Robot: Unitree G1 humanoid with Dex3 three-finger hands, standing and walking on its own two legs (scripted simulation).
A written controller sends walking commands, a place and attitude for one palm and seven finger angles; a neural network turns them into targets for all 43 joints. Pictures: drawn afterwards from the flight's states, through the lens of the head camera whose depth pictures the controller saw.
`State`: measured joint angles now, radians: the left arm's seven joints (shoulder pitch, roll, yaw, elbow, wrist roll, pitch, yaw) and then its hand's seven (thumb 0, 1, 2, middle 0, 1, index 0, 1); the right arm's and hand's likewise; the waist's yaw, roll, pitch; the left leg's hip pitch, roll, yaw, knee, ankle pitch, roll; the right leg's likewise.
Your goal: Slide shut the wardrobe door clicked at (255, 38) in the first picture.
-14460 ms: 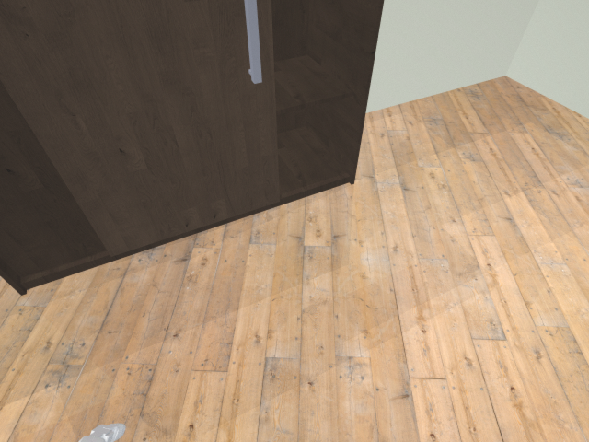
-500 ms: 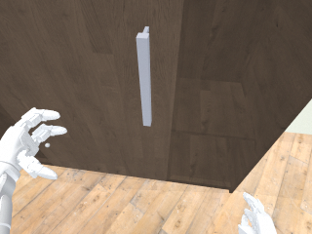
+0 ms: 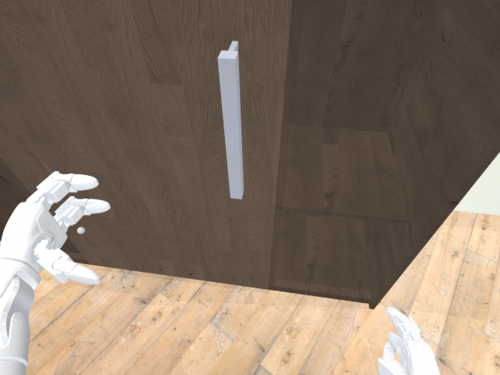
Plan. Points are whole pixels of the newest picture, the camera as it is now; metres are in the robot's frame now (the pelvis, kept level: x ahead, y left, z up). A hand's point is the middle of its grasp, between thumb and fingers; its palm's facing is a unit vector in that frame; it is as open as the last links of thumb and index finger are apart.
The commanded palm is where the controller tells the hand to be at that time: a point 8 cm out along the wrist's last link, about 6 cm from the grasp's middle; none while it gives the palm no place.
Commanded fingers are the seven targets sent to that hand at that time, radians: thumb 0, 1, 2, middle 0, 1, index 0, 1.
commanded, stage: move the hooked fingers beside the handle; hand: left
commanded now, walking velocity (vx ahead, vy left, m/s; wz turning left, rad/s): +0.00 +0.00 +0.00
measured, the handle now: (235, 131) +0.54 +0.08 +0.10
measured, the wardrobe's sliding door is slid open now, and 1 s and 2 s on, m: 0.41 0.41 0.41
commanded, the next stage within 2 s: none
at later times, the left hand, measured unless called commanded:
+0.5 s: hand (130, 196) +0.34 +0.22 +0.12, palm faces -0.05 -1.00 -0.03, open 14.0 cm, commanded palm +0.32 +0.27 +0.12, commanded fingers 0.00 -0.50 0.30 -0.30 -1.20 -0.30 -1.20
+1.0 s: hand (173, 169) +0.41 +0.17 +0.11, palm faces -0.04 -1.00 -0.01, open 14.0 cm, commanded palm +0.40 +0.23 +0.11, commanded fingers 0.00 -0.50 0.30 -0.30 -1.20 -0.30 -1.20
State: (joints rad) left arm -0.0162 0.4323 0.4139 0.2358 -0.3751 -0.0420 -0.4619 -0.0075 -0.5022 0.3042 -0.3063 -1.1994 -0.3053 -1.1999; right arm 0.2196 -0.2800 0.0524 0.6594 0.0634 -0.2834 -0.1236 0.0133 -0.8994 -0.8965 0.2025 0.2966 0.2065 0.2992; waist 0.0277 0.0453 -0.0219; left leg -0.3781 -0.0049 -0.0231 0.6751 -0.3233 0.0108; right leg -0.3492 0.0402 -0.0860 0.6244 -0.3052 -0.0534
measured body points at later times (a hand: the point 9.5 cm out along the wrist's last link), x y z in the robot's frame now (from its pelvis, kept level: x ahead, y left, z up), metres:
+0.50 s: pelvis +0.01 +0.01 +0.00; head +0.03 +0.00 +0.45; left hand +0.34 +0.27 +0.12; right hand +0.16 -0.25 -0.09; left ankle +0.02 +0.11 -0.72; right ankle +0.02 -0.08 -0.72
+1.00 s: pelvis +0.01 +0.00 +0.00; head +0.05 -0.01 +0.45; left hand +0.41 +0.23 +0.11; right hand +0.13 -0.26 -0.11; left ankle +0.02 +0.11 -0.72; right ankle +0.02 -0.08 -0.72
